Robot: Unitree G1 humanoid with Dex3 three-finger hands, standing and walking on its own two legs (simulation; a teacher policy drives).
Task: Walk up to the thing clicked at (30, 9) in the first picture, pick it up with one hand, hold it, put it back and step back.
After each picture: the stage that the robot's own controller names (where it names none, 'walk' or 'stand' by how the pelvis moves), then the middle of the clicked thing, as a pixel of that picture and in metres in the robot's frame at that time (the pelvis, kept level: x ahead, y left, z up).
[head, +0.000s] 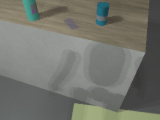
stand; out of the picture +0.88 +0.31 +0.07
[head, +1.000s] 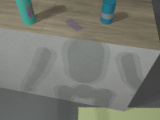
walk; out of the picture +0.77 +0.28 +0.10
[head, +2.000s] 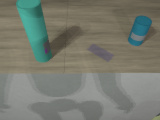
stand; (37, 34) +0.50 +0.16 +0.09
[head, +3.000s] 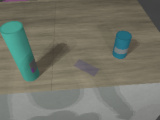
stand; (23, 55) +0.45 +0.24 +0.07
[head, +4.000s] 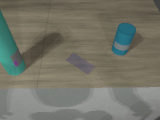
stand; (3, 45) +0.42 +0.26 +0.11
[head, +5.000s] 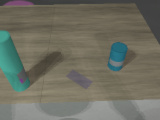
stand; (11, 64) +0.41 +0.27 +0.07
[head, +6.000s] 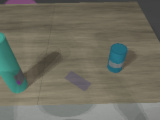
stand; (8, 66) +0.40 +0.28 +0.07
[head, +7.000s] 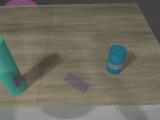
stand; (6, 68) +0.39 +0.29 +0.07
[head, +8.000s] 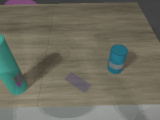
stand; (7, 68) +0.39 +0.28 +0.07
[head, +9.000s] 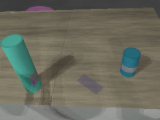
rise first; (24, 67) +0.40 +0.27 +0.07
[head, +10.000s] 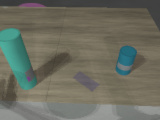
go down; (20, 62) +0.42 +0.25 +0.08
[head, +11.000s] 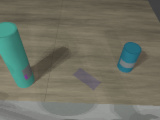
go down; (16, 59) +0.40 +0.24 +0.08
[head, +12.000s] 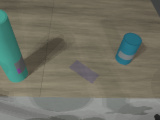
close in; (7, 52) +0.41 +0.24 +0.10
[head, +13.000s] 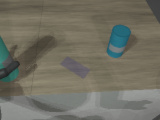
close; out of the picture +0.41 +0.27 +0.12
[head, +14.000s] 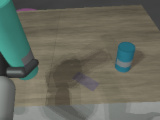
lift; (13, 44) +0.34 +0.19 +0.25
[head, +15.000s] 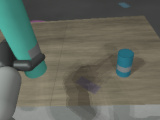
lift; (21, 38) +0.33 +0.17 +0.28
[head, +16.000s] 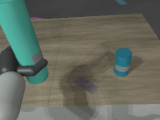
hold; (25, 44) +0.34 +0.17 +0.25
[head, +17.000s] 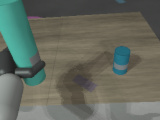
hold; (22, 46) +0.34 +0.18 +0.24
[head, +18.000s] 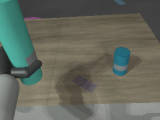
crouch; (18, 45) +0.33 +0.18 +0.25
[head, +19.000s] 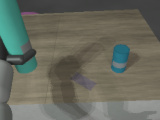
crouch; (14, 34) +0.39 +0.20 +0.24
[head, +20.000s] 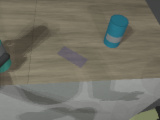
lower; out of the picture +0.43 +0.27 +0.13
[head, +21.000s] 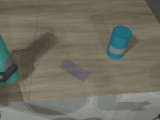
lower; out of the picture +0.40 +0.25 +0.13
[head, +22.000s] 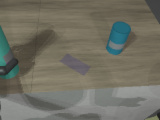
lower; out of the picture +0.42 +0.25 +0.13
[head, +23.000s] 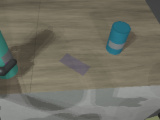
lower; out of the picture +0.42 +0.26 +0.13
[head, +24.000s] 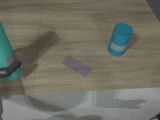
loosen; out of the picture +0.42 +0.25 +0.12
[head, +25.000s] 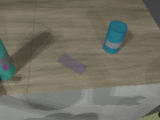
withdraw; out of the picture +0.41 +0.26 +0.12
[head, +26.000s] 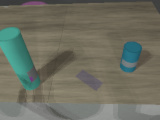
sink last; (21, 62) +0.40 +0.25 +0.10
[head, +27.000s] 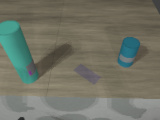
stand; (20, 56) +0.42 +0.25 +0.08
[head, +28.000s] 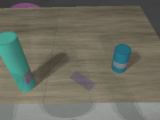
stand; (17, 65) +0.41 +0.25 +0.07
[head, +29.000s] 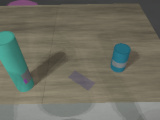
stand; (15, 65) +0.41 +0.26 +0.07
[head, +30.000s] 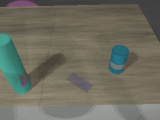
stand; (12, 67) +0.40 +0.27 +0.07
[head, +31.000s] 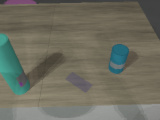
stand; (10, 68) +0.39 +0.27 +0.07
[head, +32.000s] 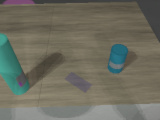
stand; (10, 68) +0.39 +0.27 +0.07
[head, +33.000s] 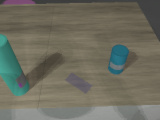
walk; (9, 69) +0.38 +0.27 +0.07
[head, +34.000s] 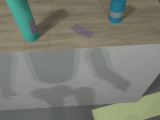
walk; (22, 14) +0.59 +0.26 +0.09
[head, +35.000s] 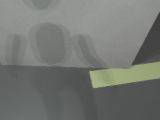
walk; out of the picture +0.97 +0.22 +0.10
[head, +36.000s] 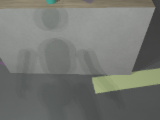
stand; out of the picture +1.04 +0.23 +0.09
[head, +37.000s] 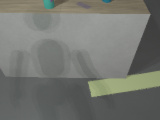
stand; out of the picture +1.03 +0.23 +0.07
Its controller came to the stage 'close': yes
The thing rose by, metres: 0.23
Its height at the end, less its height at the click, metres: +0.00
